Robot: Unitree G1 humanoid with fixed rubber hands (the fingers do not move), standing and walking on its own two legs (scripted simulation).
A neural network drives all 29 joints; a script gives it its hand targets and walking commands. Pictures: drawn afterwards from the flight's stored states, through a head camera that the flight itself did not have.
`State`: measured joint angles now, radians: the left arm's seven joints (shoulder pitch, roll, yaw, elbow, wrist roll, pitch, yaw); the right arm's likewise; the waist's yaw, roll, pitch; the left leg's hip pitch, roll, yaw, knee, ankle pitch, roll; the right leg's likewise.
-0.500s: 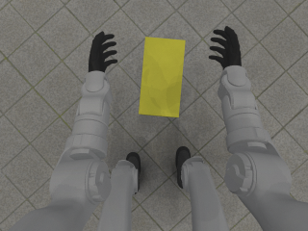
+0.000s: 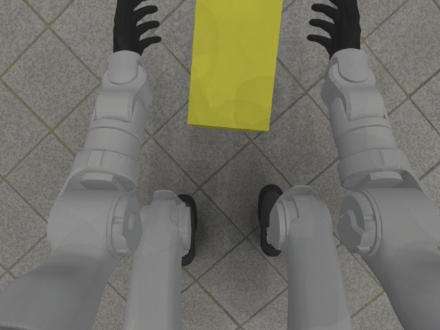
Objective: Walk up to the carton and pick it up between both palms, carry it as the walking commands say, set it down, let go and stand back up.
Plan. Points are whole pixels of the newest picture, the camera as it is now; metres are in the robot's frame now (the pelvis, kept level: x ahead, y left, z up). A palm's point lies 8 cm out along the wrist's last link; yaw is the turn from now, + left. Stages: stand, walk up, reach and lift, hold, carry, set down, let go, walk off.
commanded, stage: reach and lift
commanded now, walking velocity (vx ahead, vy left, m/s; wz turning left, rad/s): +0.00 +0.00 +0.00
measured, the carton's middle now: (232, 67) +0.54 -0.02 -0.35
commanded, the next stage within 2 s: none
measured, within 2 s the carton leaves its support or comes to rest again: leaves its support in 1.62 s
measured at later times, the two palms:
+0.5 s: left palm (155, 68) +0.53 +0.13 -0.27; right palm (311, 67) +0.52 -0.17 -0.27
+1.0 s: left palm (158, 68) +0.53 +0.12 -0.27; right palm (307, 66) +0.52 -0.16 -0.27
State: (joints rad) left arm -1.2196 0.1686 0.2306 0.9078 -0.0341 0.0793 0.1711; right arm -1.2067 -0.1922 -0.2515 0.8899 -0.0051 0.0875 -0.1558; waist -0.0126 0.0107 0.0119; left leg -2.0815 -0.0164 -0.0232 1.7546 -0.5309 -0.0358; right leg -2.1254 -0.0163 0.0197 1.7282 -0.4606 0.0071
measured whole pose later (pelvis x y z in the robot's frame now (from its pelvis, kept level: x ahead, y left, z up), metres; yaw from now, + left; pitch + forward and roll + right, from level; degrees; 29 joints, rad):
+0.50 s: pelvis -0.01 +0.00 -0.09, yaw -1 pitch +41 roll +0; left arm -1.44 0.25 0.14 1.09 -0.11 0.04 0.16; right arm -1.43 -0.28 -0.15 1.10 0.14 0.03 -0.15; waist -0.02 0.01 0.31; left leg -2.20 -0.03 -0.04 2.09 -0.59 -0.05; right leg -2.25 -0.01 0.02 2.05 -0.51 0.02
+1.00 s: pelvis -0.02 +0.00 -0.10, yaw +0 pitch +37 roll +0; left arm -1.48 0.24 0.11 1.13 -0.13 0.05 0.16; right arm -1.48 -0.28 -0.14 1.17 0.15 0.03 -0.13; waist -0.02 0.01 0.35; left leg -2.20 -0.04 -0.03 2.13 -0.58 -0.04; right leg -2.24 -0.02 0.03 2.09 -0.50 0.02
